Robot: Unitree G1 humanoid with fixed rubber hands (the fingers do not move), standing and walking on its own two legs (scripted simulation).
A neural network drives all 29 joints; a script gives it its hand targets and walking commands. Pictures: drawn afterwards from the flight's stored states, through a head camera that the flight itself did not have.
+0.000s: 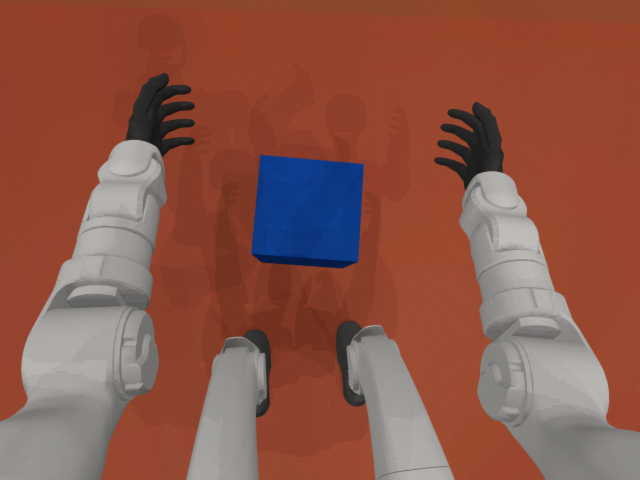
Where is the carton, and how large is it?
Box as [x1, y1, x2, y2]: [251, 155, 363, 267]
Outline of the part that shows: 260,155 251,253 262,262 329,267 344,267 356,262 358,257 363,164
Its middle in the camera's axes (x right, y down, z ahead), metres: -0.03 -0.05 +0.89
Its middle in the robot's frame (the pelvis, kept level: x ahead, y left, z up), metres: +0.48 -0.03 -0.52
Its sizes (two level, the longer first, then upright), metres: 0.210 0.200 0.250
